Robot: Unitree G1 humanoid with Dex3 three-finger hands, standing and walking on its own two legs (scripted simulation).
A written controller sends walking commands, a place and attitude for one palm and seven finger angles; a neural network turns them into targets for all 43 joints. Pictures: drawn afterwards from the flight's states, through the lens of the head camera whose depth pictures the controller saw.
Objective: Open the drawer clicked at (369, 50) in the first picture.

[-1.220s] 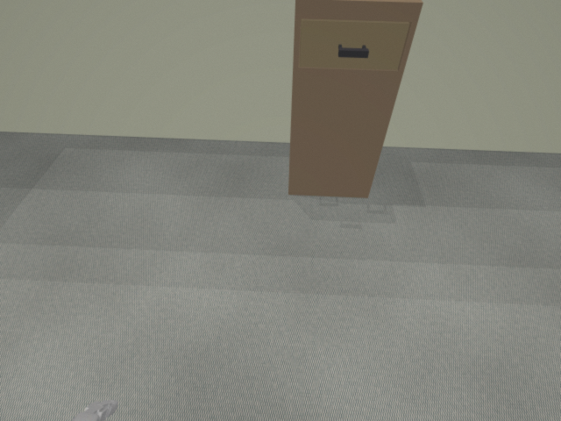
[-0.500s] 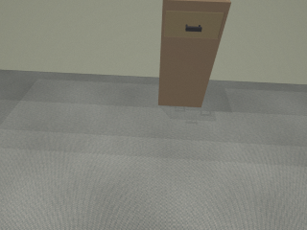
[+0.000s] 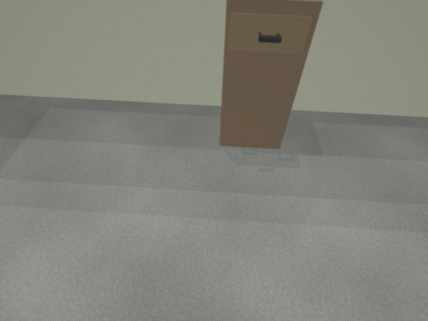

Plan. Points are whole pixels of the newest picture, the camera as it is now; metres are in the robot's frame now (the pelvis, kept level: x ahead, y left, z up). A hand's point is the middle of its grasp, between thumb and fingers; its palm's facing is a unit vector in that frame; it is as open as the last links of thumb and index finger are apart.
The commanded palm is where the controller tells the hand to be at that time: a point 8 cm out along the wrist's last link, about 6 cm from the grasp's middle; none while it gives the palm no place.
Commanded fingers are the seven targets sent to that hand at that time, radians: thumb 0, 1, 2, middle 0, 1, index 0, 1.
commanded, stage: look at it before walking up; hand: left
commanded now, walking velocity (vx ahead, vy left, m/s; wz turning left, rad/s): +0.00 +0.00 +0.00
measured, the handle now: (269, 36) +1.29 -0.19 -0.02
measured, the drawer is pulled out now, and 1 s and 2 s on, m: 0.00 0.00 0.00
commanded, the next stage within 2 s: walk to a spot facing it in 0.22 s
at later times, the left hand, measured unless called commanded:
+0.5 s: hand out of the picture +0.08 +0.24 -0.16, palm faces -0.05 -0.94 -0.33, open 7.4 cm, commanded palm none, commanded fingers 0.00 0.90 0.90 -0.20 -0.30 -0.20 -0.30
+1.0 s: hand out of the picture +0.04 +0.15 -0.15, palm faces -0.21 -0.95 -0.23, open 7.4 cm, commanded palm none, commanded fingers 0.00 0.90 0.90 -0.20 -0.30 -0.20 -0.30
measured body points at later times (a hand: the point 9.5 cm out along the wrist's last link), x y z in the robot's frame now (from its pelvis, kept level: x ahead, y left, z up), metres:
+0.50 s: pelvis +0.00 +0.00 +0.00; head +0.01 +0.00 +0.45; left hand +0.08 +0.29 -0.14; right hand +0.08 -0.29 -0.14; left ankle +0.01 +0.13 -0.74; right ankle +0.01 -0.12 -0.74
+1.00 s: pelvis +0.01 -0.04 +0.00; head +0.03 -0.07 +0.45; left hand +0.05 +0.20 -0.14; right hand +0.02 -0.32 -0.15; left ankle +0.06 +0.12 -0.65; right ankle -0.01 -0.10 -0.74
